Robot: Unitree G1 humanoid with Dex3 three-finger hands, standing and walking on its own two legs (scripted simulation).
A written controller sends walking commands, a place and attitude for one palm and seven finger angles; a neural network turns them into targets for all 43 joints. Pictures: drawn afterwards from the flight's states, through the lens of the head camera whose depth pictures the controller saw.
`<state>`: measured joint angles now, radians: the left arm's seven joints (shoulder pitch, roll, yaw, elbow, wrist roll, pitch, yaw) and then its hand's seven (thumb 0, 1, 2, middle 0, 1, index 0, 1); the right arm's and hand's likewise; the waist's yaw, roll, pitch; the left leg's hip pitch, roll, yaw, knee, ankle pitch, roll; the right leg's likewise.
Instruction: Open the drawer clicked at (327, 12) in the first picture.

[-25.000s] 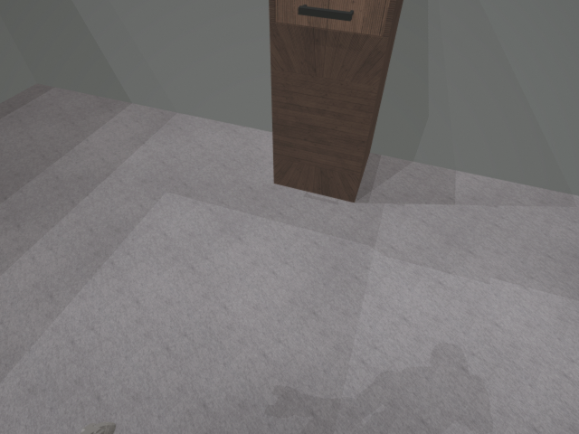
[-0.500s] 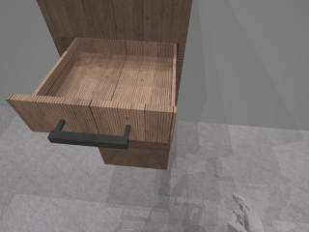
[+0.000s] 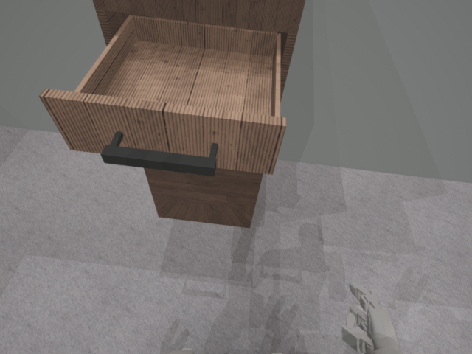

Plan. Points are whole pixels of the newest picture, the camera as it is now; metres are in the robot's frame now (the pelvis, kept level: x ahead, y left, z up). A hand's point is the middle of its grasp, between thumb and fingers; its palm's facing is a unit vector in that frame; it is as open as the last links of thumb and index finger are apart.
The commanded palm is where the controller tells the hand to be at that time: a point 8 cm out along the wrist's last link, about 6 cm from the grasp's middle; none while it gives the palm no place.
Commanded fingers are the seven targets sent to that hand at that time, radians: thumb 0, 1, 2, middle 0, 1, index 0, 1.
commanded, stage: stop stepping back and stand still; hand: left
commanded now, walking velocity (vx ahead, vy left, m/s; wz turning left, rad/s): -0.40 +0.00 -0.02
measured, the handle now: (163, 151) +0.41 +0.15 +0.10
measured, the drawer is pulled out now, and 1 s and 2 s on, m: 0.29 0.29 0.29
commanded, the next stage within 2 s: let the arm hang, fingers relaxed in 0.88 s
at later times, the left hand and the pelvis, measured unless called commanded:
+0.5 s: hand out of the picture +0.08 +0.23 +0.30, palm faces +0.59 -0.75 -0.32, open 7.4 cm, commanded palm +0.01 +0.27 +0.29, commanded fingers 0.00 0.90 0.90 -0.20 -0.30 -0.20 -0.30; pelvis -0.11 -0.01 +0.00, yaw +1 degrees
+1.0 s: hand out of the picture +0.06 +0.24 +0.27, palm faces +0.51 -0.74 -0.43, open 7.4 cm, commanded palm none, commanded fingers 0.00 0.90 0.90 -0.20 -0.30 -0.20 -0.30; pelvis -0.15 +0.00 +0.01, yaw +0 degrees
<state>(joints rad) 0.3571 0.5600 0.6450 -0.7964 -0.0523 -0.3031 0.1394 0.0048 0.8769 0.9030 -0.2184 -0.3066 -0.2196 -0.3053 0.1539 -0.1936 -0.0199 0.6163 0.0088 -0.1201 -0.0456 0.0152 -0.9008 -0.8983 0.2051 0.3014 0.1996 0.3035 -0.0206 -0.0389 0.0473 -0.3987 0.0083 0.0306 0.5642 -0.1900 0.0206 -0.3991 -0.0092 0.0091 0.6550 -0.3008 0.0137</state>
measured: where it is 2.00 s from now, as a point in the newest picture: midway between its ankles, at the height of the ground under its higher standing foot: outside the picture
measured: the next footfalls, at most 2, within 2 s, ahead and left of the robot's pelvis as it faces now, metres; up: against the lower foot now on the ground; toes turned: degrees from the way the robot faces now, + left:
right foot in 0.26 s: -0.11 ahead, -0.12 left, +0.00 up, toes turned +3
left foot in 0.50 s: -0.08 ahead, +0.12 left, +0.00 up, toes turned +3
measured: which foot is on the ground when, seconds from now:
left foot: down 0.00-0.26, up 0.28-0.48, down 0.50-1.00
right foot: up 0.00-0.24, down 0.26-1.00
